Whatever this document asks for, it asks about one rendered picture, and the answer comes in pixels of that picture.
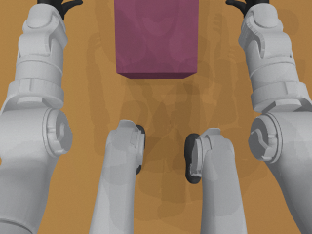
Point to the right robot upper arm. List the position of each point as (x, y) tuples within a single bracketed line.
[(283, 140)]

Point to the left robot thigh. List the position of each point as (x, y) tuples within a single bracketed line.
[(114, 205)]

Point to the robot right hand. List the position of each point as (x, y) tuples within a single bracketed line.
[(244, 7)]

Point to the left robot forearm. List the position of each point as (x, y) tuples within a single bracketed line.
[(39, 66)]

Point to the carton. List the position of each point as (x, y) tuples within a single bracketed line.
[(156, 39)]

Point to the robot left hand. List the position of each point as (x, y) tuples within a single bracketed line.
[(62, 8)]

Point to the left robot upper arm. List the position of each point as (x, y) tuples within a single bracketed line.
[(31, 141)]

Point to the right robot forearm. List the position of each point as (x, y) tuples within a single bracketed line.
[(270, 62)]

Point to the right robot foot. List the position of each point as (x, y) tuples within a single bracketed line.
[(188, 148)]

